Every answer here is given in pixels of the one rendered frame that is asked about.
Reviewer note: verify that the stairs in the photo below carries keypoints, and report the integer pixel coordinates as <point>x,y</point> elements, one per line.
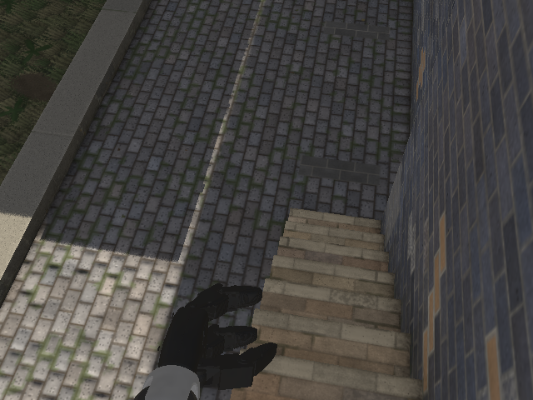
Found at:
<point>329,306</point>

